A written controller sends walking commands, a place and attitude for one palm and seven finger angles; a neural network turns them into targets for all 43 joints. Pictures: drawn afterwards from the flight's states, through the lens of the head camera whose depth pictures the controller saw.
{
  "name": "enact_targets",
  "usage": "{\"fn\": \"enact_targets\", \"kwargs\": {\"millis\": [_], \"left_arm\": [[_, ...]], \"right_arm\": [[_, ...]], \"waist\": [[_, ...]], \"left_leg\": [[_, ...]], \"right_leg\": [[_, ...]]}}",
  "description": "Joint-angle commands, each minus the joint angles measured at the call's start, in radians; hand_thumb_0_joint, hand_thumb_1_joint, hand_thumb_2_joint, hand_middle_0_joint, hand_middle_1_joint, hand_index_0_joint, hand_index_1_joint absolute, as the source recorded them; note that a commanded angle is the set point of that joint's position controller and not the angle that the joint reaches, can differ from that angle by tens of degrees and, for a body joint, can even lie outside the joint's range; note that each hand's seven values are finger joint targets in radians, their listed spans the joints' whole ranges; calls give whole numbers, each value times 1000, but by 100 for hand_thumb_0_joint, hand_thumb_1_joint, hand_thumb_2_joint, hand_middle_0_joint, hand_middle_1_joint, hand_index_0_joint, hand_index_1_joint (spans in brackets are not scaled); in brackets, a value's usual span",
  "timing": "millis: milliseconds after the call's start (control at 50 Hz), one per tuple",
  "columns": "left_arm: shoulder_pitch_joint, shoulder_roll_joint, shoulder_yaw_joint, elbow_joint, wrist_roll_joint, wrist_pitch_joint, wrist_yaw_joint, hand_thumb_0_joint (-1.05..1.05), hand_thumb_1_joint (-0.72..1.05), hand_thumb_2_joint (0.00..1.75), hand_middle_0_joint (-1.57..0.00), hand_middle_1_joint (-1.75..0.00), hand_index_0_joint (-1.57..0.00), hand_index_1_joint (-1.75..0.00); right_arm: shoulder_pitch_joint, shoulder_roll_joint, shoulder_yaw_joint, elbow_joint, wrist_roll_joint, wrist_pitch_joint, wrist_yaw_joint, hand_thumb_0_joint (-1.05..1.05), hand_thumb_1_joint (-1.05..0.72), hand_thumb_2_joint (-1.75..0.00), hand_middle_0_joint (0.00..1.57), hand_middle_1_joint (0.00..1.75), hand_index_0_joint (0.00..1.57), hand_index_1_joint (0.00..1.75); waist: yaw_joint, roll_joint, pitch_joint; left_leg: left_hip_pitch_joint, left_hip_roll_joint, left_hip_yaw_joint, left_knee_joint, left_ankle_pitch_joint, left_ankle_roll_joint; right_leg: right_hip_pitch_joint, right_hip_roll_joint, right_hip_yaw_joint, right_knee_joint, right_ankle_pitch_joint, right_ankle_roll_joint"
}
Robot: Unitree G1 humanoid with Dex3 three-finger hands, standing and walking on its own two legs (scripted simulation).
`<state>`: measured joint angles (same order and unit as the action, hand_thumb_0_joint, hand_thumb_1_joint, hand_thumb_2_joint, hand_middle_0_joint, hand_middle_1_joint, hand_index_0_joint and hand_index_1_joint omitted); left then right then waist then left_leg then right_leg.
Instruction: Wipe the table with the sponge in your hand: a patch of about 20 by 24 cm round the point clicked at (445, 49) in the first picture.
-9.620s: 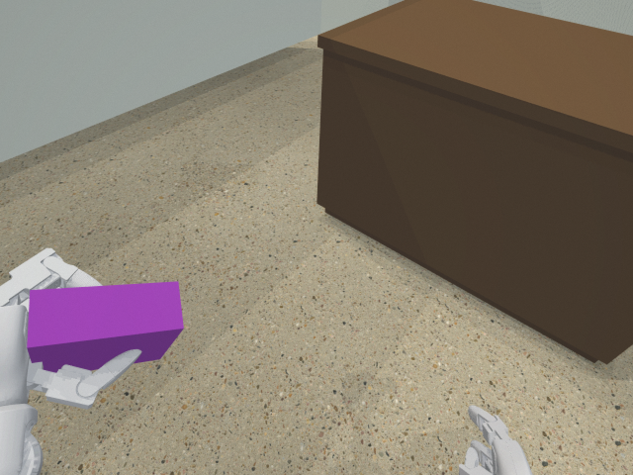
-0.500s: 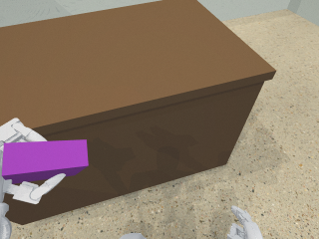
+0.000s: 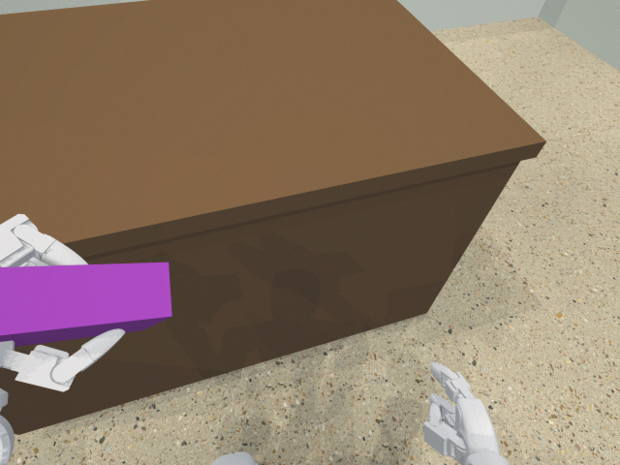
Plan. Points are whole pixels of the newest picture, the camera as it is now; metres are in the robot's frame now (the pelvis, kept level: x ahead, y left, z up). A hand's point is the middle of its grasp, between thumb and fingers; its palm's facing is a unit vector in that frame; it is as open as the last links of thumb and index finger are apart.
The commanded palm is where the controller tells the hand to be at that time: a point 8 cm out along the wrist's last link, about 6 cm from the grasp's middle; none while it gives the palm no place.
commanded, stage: come to a stop and stand still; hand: left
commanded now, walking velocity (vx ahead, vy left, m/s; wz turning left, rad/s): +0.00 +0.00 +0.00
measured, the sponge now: (109, 304) +0.23 +0.20 +0.16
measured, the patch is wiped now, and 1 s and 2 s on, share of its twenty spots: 0.00 0.00 0.00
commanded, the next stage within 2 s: look again from close up in 0.86 s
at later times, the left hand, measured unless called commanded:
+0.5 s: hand (29, 374) +0.16 +0.24 +0.17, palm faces +0.40 -0.82 -0.41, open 9.2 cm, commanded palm +0.11 +0.27 +0.19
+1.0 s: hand out of the picture +0.16 +0.27 +0.17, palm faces +0.41 -0.76 -0.50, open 9.2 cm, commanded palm +0.09 +0.29 +0.19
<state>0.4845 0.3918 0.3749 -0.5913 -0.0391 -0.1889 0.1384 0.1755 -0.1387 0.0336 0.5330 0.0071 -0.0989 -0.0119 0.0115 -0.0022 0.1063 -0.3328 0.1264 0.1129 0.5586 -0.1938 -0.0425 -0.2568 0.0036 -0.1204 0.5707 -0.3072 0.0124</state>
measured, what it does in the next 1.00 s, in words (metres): steps on the spot: left foot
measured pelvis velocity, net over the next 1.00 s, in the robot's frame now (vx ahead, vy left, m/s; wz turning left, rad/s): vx -0.07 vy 0.00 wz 0.02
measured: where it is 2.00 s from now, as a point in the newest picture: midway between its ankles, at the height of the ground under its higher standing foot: outside the picture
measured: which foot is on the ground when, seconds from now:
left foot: down 0.00-0.04, up 0.06-0.24, down 0.26-1.00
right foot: down 0.00-1.00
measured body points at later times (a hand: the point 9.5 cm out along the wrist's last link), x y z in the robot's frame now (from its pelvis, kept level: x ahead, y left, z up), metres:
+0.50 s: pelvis -0.05 -0.01 +0.00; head -0.04 +0.00 +0.45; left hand +0.13 +0.28 +0.19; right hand +0.12 -0.24 -0.08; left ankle -0.02 +0.12 -0.73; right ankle +0.01 -0.08 -0.73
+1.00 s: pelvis -0.07 +0.00 +0.00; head -0.05 +0.01 +0.45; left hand +0.13 +0.30 +0.20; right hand +0.09 -0.21 -0.09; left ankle -0.02 +0.12 -0.73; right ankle +0.01 -0.08 -0.73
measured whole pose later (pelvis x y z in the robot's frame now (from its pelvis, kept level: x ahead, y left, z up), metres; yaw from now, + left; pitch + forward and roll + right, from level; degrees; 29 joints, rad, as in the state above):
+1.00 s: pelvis -0.07 +0.00 +0.00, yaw +1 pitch -3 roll -1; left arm 0.32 0.44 0.36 -0.40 0.05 -0.19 0.10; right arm 0.26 -0.19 0.02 0.62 -0.01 -0.11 -0.07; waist 0.05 -0.01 0.08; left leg -0.29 0.03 0.05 0.55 -0.22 0.02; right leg -0.29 0.01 -0.12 0.47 -0.14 -0.04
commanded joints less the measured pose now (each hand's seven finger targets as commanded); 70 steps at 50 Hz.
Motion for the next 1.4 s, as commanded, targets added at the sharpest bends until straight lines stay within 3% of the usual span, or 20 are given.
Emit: {"fn": "enact_targets", "kwargs": {"millis": [0,20,60,120,200,260,300,420,520,760,920,940,960,980,1020,1060,1120,1160,1260,1380], "left_arm": [[-45,154,118,-113,-17,-39,18,0,10,130,-120,-160,-120,-160],[-48,148,105,-109,-29,-24,18,0,10,130,-120,-160,-120,-160],[-75,159,108,-129,-24,-20,29,0,10,130,-120,-160,-120,-160],[-70,151,105,-110,-11,-29,35,0,10,130,-120,-160,-120,-160],[-60,140,93,-119,-5,-38,38,0,10,130,-120,-160,-120,-160],[-68,153,84,-177,-1,-50,37,0,10,130,-120,-160,-120,-160],[-61,143,77,-173,8,-64,35,0,10,130,-120,-160,-120,-160],[-75,117,60,-112,16,-64,30,0,10,130,-120,-160,-120,-160],[-123,134,55,-90,8,-42,35,0,10,130,-120,-160,-120,-160],[-129,133,66,-105,20,-54,38,0,10,130,-120,-160,-120,-160],[-101,117,49,-94,26,-58,35,0,10,130,-120,-160,-120,-160],[-1171,965,646,-332,162,-157,19,0,10,130,-120,-160,-120,-160],[-1005,671,451,0,92,-144,2,0,10,130,-120,-160,-120,-160],[-603,309,206,321,57,-109,-31,0,10,130,-120,-160,-120,-160],[-257,104,28,244,-6,-107,-67,0,10,130,-120,-160,-120,-160],[-129,47,-19,112,-12,-92,-69,0,10,130,-120,-160,-120,-160],[-137,119,36,15,9,-69,-46,0,10,130,-120,-160,-120,-160],[-201,231,148,-39,17,-74,-20,0,10,130,-120,-160,-120,-160],[-326,231,173,-143,26,-108,-9,0,10,130,-120,-160,-120,-160],[-267,117,69,-96,19,-117,-16,0,10,130,-120,-160,-120,-160]], "right_arm": [[-29,-137,-58,-109,4,-23,-26,0,-90,-90,20,30,20,30],[-36,-140,-61,-107,6,-18,-30,0,-90,-90,20,30,20,30],[-65,-127,-38,-84,1,-8,-35,0,-90,-90,20,30,20,30],[-88,-123,-27,-74,-3,-5,-52,0,-90,-90,20,30,20,30],[-53,-146,-39,-74,-7,0,-62,0,-90,-90,20,30,20,30],[-58,-193,-66,-103,0,4,-68,0,-90,-90,20,30,20,30],[-70,-170,-41,-95,-15,2,-68,0,-90,-90,20,30,20,30],[-42,-179,-55,-87,-5,-23,-60,0,-90,-90,20,30,20,30],[-31,-162,-50,-71,-10,-13,-55,0,-90,-90,20,30,20,30],[-51,-177,-41,-87,-16,-10,-68,0,-90,-90,20,30,20,30],[-40,-171,-44,-77,-11,-33,-59,0,-90,-90,20,30,20,30],[84,-194,-70,-38,-48,-94,-59,0,-90,-90,20,30,20,30],[33,-134,-36,20,-8,-98,-60,0,-90,-90,20,30,20,30],[29,-122,-41,5,-21,-112,-58,0,-90,-90,20,30,20,30],[16,-154,-52,-61,12,-112,-27,0,-90,-90,20,30,20,30],[-3,-163,-52,-89,20,-108,3,0,-90,-90,20,30,20,30],[-21,-174,-37,-118,20,-108,-4,0,-90,-90,20,30,20,30],[-35,-189,-36,-123,12,-108,-17,0,-90,-90,20,30,20,30],[-49,-178,-33,-144,-7,-123,-22,0,-90,-90,20,30,20,30],[-28,-177,-36,-119,-16,-145,-12,0,-90,-90,20,30,20,30]], "waist": [[-18,-112,-193],[-13,-197,-169],[-14,-130,-181],[-5,-156,-198],[-10,-83,-223],[4,97,-212],[3,250,-165],[1,141,-182],[-13,-74,-137],[-5,120,-112],[-1,65,-151],[23,-123,-46],[-8,22,-228],[7,30,-279],[38,65,-200],[34,28,-170],[29,-79,-128],[26,-2,-124],[27,197,-167],[19,80,-221]], "left_leg": [[6,-30,-1,74,-167,13],[-9,-80,-32,195,-211,6],[-68,-81,-94,304,-254,10],[-54,-90,-73,220,-222,15],[85,-95,-57,-71,-66,29],[161,76,-192,-184,185,74],[5,140,-281,-267,147,116],[-82,51,-155,-191,-93,72],[35,-73,-88,47,-219,44],[-94,34,-227,-276,-303,85],[-78,-2,-171,-211,-269,71],[-102,-56,-80,-30,-111,73],[88,-68,-106,41,-104,61],[187,-108,-106,26,-126,48],[136,-116,-65,-34,-184,65],[106,-99,-80,-103,-206,70],[10,-61,-126,-199,-287,74],[-13,-42,-148,-256,-279,77],[-49,5,-186,-311,-260,99],[77,-55,-140,-183,-7,65]], "right_leg": [[39,-191,261,-236,134,-52],[-13,-276,375,-291,144,-108],[39,-313,365,-269,291,-158],[116,-262,236,-217,435,-137],[127,-221,201,-191,308,-94],[72,-102,144,-124,124,-19],[104,-59,90,-23,19,-2],[181,-79,123,-99,109,-6],[-71,-245,355,-369,-289,-78],[98,-70,139,-175,-95,-16],[118,-91,177,-203,-59,-21],[-27,-114,246,-318,112,81],[-60,-263,234,-257,-17,-93],[-90,-196,291,-245,-18,-110],[-53,-186,297,-310,-168,-26],[-22,-134,240,-292,-207,-12],[6,-66,166,-244,-222,-14],[42,-36,143,-192,-146,-15],[161,-13,119,-71,60,-27],[148,-41,158,-155,222,-45]]}}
